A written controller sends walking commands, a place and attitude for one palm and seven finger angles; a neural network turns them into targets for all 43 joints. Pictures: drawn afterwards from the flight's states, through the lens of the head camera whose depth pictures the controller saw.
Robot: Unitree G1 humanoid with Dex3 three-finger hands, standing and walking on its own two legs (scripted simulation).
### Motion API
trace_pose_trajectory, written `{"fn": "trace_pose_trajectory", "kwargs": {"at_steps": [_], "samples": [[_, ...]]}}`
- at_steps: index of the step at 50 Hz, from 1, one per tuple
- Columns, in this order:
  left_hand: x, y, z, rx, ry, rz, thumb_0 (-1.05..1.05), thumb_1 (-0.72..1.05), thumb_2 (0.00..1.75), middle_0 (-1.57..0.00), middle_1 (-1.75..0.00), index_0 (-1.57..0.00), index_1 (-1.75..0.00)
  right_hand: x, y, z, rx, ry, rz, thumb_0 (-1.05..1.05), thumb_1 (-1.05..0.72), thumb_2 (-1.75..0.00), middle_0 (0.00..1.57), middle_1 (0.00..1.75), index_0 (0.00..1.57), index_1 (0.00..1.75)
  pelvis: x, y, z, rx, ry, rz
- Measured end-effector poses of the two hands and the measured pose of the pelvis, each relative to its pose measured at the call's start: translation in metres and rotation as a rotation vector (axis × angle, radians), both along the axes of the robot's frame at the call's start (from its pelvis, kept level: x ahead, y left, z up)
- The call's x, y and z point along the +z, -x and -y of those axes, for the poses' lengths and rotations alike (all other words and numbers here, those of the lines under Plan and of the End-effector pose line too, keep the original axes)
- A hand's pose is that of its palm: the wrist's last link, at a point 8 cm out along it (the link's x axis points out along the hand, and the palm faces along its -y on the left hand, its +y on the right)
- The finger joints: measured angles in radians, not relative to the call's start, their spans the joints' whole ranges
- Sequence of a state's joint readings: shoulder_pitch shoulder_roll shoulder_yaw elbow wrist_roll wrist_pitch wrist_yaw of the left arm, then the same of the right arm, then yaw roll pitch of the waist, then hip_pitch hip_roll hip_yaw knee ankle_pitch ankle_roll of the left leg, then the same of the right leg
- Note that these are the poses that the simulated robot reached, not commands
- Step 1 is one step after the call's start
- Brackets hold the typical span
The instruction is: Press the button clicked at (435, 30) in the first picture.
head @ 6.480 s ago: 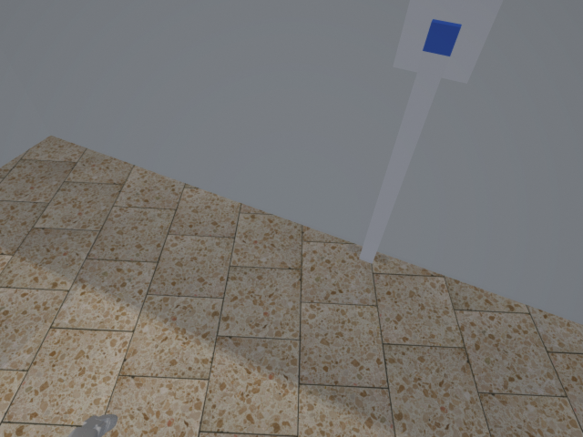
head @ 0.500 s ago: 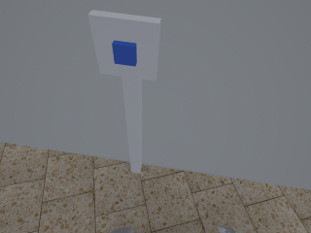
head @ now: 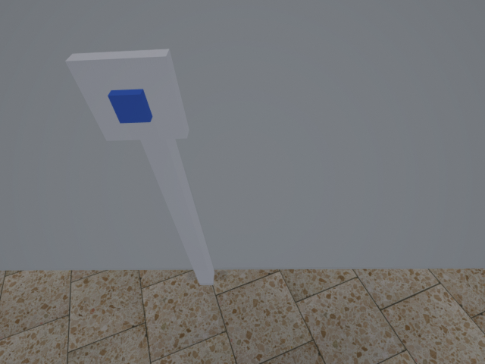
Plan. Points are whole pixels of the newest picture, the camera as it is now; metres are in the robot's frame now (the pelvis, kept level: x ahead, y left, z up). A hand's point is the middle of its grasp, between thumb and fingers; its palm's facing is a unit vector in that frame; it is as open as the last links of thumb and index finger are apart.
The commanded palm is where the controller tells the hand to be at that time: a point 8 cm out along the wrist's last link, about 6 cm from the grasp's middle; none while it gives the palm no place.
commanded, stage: come to a stop and stand still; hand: left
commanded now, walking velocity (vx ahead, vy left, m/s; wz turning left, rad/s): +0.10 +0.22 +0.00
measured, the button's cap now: (131, 105) +0.54 +0.23 +0.17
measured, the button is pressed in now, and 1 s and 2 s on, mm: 0 0 0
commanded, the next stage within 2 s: look again from close up in 0.76 s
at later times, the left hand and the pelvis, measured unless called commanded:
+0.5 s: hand out of the picture -0.04 +0.23 -0.18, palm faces +0.09 -0.98 -0.19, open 7.3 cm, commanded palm none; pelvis -0.01 +0.04 +0.01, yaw +1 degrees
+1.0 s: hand out of the picture +0.01 +0.24 -0.17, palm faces +0.00 -0.98 -0.20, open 7.3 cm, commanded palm none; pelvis +0.00 +0.06 +0.01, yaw +1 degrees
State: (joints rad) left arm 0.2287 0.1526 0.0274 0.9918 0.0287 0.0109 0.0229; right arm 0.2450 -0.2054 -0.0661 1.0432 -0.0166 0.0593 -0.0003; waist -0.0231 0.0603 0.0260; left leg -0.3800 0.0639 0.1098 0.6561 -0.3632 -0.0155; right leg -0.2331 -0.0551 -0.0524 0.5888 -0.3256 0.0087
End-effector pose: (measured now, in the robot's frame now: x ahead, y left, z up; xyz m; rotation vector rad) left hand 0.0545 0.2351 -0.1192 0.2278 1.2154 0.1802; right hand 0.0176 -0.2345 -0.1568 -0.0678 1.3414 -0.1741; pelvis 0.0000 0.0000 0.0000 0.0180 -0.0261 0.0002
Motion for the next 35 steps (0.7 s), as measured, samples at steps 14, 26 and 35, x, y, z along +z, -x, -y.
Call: {"fn": "trace_pose_trajectory", "kwargs": {"at_steps": [14,26,35], "samples": [[0.007,0.068,0.0,0.12,0.017,-0.103,0.01,0.92,0.9,-0.21,-0.3,-0.21,-0.3,0.019,0.03,0.004,0.077,0.013,-0.132,0.0,-0.91,-0.89,0.2,0.3,0.19,0.3,0.016,0.01,-0.003,0.032,-0.016,-0.035],[-0.026,0.097,-0.042,0.127,0.094,-0.231,0.01,0.91,0.9,-0.2,-0.3,-0.2,-0.3,0.035,-0.027,-0.053,0.111,0.084,0.076,0.0,-0.91,-0.89,0.2,0.3,0.19,0.3,0.008,0.009,-0.047,0.009,0.007,-0.017],[-0.015,0.065,-0.042,0.072,0.083,-0.154,0.01,0.92,0.9,-0.2,-0.3,-0.2,-0.3,0.02,-0.025,-0.065,0.072,0.049,0.066,0.0,-0.95,-0.89,0.21,0.3,0.2,0.3,0.009,0.005,-0.058,0.003,0.01,-0.005]]}}
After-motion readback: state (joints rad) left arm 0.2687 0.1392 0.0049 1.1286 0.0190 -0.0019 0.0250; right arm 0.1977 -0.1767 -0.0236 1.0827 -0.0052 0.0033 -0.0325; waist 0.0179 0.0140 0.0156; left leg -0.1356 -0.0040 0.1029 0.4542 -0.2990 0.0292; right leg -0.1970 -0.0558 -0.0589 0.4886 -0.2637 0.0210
